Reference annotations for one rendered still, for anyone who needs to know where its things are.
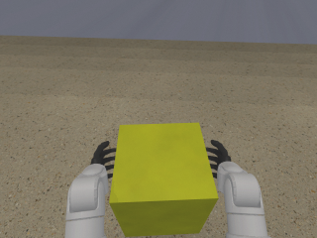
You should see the carton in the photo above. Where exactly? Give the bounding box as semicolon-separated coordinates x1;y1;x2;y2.
109;122;219;237

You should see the right robot hand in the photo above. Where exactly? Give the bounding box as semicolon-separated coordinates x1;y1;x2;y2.
205;140;232;179

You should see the robot right forearm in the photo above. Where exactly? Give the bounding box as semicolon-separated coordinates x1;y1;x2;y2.
217;161;271;238

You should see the robot left forearm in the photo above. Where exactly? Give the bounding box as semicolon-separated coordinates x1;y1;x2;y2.
64;164;109;238

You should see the left robot hand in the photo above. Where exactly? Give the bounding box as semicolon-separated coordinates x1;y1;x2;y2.
90;141;117;179

